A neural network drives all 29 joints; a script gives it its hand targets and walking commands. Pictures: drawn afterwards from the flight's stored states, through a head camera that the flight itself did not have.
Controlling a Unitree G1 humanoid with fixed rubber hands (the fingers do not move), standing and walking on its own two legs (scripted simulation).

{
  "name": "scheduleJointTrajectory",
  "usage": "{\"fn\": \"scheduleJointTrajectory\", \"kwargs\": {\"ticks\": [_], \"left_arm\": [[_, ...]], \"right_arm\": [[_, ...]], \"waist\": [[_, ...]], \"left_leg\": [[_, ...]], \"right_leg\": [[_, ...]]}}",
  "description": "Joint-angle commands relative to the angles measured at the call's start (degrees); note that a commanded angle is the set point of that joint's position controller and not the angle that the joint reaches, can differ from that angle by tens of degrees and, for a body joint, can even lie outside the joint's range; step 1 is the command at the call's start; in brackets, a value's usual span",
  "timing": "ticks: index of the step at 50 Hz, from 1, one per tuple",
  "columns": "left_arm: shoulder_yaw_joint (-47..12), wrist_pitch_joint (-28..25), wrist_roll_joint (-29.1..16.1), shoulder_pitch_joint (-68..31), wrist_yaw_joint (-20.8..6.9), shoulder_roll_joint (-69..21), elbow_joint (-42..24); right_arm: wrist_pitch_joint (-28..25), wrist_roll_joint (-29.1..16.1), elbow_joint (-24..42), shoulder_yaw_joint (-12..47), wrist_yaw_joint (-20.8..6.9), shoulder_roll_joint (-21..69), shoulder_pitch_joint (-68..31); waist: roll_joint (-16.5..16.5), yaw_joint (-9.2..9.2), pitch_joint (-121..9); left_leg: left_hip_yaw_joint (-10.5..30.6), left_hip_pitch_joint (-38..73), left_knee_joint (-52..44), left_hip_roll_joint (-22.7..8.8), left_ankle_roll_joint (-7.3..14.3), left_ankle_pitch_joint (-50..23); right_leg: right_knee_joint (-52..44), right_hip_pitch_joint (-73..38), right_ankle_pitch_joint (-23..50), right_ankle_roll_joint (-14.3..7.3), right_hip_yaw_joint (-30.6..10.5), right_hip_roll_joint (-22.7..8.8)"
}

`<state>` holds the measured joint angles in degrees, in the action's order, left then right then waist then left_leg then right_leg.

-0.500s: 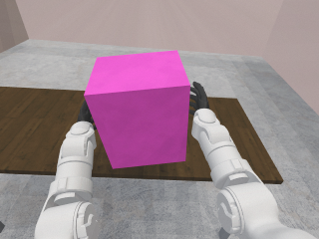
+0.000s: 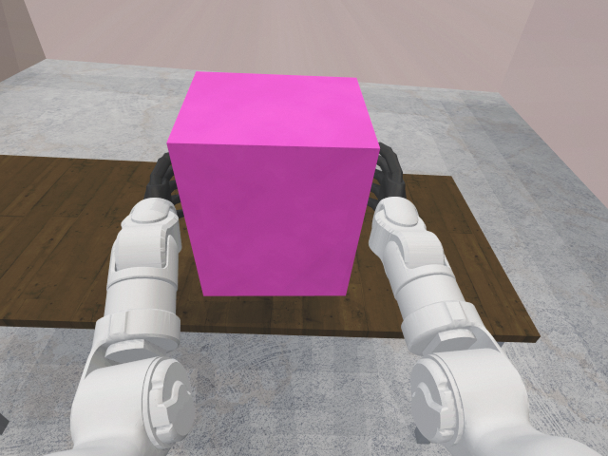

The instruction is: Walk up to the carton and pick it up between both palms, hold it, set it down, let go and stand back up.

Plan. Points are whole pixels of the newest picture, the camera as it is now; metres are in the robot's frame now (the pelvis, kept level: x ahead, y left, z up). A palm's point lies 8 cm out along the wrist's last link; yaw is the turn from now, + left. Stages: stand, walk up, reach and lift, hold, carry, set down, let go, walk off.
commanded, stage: reach and lift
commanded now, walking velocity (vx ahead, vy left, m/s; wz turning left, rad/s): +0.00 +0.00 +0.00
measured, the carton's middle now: (276, 191) +0.44 +0.02 +0.18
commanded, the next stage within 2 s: hold in 0.62 s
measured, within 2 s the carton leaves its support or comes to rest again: neither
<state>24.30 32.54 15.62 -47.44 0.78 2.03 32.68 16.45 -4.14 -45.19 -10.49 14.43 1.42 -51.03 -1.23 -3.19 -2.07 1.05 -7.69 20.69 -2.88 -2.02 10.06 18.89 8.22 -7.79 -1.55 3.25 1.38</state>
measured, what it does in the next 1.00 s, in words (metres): stands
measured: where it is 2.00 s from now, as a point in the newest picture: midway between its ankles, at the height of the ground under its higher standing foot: outside the picture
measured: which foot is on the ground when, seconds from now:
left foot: down 0.00-1.00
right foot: down 0.00-1.00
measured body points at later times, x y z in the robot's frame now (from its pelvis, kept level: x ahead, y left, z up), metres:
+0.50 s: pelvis -0.01 +0.01 +0.00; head -0.04 +0.03 +0.45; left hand +0.38 +0.17 +0.19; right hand +0.38 -0.13 +0.20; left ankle +0.01 +0.15 -0.75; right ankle +0.03 -0.10 -0.75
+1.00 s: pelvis -0.01 +0.01 +0.00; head -0.06 +0.03 +0.45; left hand +0.37 +0.18 +0.20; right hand +0.38 -0.12 +0.23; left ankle +0.01 +0.15 -0.75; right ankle +0.03 -0.10 -0.75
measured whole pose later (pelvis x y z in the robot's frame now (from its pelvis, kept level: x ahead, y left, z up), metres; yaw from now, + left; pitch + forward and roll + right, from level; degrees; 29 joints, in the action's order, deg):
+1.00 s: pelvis -0.01 +0.01 +0.00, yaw +1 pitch -7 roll -1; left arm 20.5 46.9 16.6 -39.6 -0.7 0.0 11.4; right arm 25.3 -14.1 -28.4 -3.0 18.6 0.1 -45.3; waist -2.2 -5.3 -0.3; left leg 1.7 -4.1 21.8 -2.4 -2.1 10.5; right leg 18.6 3.7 -7.8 -1.0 3.5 1.0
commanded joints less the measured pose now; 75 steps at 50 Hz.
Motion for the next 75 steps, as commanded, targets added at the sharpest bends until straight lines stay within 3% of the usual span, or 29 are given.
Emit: {"fn": "scheduleJointTrajectory", "kwargs": {"ticks": [1,3,6,9,13,16,19,24,32,34,40,43,49,53,57,63,70,75], "left_arm": [[-31.12,-2.61,-9.95,-35.32,-9.65,-32.98,-26.87],[-35.36,-2.15,-11.98,-35.06,-9.25,-34.04,-34.49],[-38.29,-0.58,-12.55,-34.59,-8.72,-33.18,-42.64],[-36.2,1.31,-10.81,-35.37,-8.83,-31.04,-41.28],[-29.87,4.25,-6.77,-35.83,-10.72,-29.02,-30.28],[-29.71,5.3,-5.99,-36.58,-11.67,-31.21,-27.36],[-30.44,5.42,-6.6,-37.72,-11.7,-32.38,-27.77],[-29.88,4.87,-7.7,-40.52,-10.77,-32.1,-27.03],[-34.3,4.75,-9.64,-39.85,-9.05,-33.74,-32.02],[-32.85,5.87,-7.86,-37.68,-9.4,-32.81,-31.02],[-32.92,9.06,-6.27,-31.26,-10.73,-32.42,-35.18],[-32.3,10.28,-5.57,-31.01,-11.5,-31.89,-36.8],[-34.53,9.87,-8.41,-38.64,-10.96,-32.81,-39.34],[-34.5,8.9,-8.9,-42.85,-9.97,-33.59,-38.72],[-30.78,8.74,-7.07,-43.54,-10.17,-32.66,-31.89],[-26.06,9.33,-3.76,-41.21,-11.79,-30.41,-25.04],[-26.6,8.8,-4.22,-39.15,-12.97,-30.3,-26.11],[-30.91,8.3,-6.27,-36.95,-12.55,-31.69,-34.34]], "right_arm": [[-3.07,-13.05,28.75,30.68,-6.05,34.42,-36.24],[-2.05,-15.42,33.76,34.37,-4.86,35.05,-33.0],[0.08,-17.0,37.37,36.19,-3.85,33.54,-27.61],[2.56,-16.19,34.28,33.13,-4.18,30.54,-25.99],[4.94,-11.47,25.0,26.03,-6.03,28.17,-28.75],[4.44,-10.49,22.73,23.04,-7.13,28.07,-32.23],[3.15,-10.53,26.02,24.02,-7.99,29.27,-36.13],[1.32,-10.44,31.96,26.51,-8.77,32.04,-43.55],[1.83,-13.19,34.12,29.35,-8.04,31.96,-40.5],[3.01,-13.44,31.46,29.06,-7.58,30.83,-38.15],[5.21,-16.87,34.21,31.09,-5.91,28.15,-33.89],[6.78,-17.81,34.26,30.99,-5.3,27.15,-33.13],[7.46,-17.65,36.74,29.91,-5.83,28.82,-37.7],[7.4,-16.66,33.82,28.78,-6.92,30.1,-39.38],[7.18,-13.76,27.94,25.75,-8.16,30.64,-41.34],[6.98,-9.88,21.83,21.38,-9.3,29.29,-40.94],[5.89,-9.98,22.55,21.48,-8.75,29.33,-39.2],[5.44,-13.75,29.07,26.23,-7.23,29.56,-35.14]], "waist": [[1.89,-3.46,-40.04],[2.45,-5.09,-41.85],[3.84,-6.54,-38.68],[4.32,-6.46,-30.17],[2.98,-5.43,-16.36],[5.04,-5.15,-15.41],[4.61,-4.74,-19.39],[2.16,-2.15,-27.02],[3.41,-3.19,-32.54],[3.54,-3.26,-27.93],[4.02,-4.26,-25.21],[4.4,-4.44,-24.01],[5.23,-4.81,-26.02],[6.29,-4.33,-25.34],[4.31,-3.1,-20.21],[2.67,-2.98,-15.87],[2.39,-4.09,-20.73],[3.93,-5.31,-28.19]], "left_leg": [[-1.02,12.67,3.44,7.81,-0.07,-26.09],[-0.39,13.67,4.99,8.09,-1.28,-29.98],[0.28,14.04,5.4,8.02,-2.46,-31.24],[0.34,13.21,3.32,7.46,-2.07,-24.35],[-0.47,7.65,-2.28,6.19,0.15,-6.14],[-1.0,5.61,-3.97,5.33,-0.02,-2.69],[-1.39,5.92,-3.74,5.09,0.17,-4.13],[-2.26,6.09,-3.12,5.64,2.22,-3.04],[-1.5,10.13,-0.36,6.17,0.94,-11.39],[-1.66,9.81,-0.69,6.44,0.87,-11.12],[-1.15,12.35,0.64,6.51,-0.34,-19.88],[-1.32,12.37,0.55,6.55,-0.87,-20.57],[-1.08,10.27,-0.21,6.41,-1.09,-15.83],[-1.13,8.92,-1.57,6.15,-1.01,-10.73],[-1.58,4.76,-4.5,5.91,0.78,-0.71],[-2.62,1.91,-7.19,5.49,2.45,6.16],[-2.7,5.12,-5.11,5.74,1.52,-2.21],[-1.96,11.18,-0.96,6.28,-0.29,-16.21]], "right_leg": [[2.29,-29.45,40.85,6.91,0.27,1.37],[3.81,-30.03,47.78,7.21,0.36,1.86],[3.6,-28.58,45.96,6.78,0.43,2.49],[0.8,-23.13,30.32,6.05,0.4,2.43],[-3.02,-16.33,5.49,5.03,0.85,1.81],[-2.82,-15.53,1.35,3.93,1.03,1.85],[-2.7,-16.71,2.68,3.86,1.31,2.18],[-2.33,-17.62,2.81,4.34,0.8,1.95],[-1.22,-18.63,10.95,4.31,0.76,2.56],[-1.75,-18.57,10.49,4.54,0.84,2.46],[-1.39,-22.04,17.88,4.58,0.95,3.14],[-1.55,-22.45,18.1,4.5,0.91,3.14],[-1.47,-20.39,13.04,4.34,0.95,3.15],[-1.66,-17.64,7.59,3.98,1.25,2.91],[-2.66,-15.41,-1.06,3.78,1.18,2.2],[-3.18,-15.28,-5.54,3.82,1.1,1.47],[-2.79,-18.68,2.17,4.16,1.26,1.7],[-1.17,-22.7,15.44,4.46,1.41,2.72]]}}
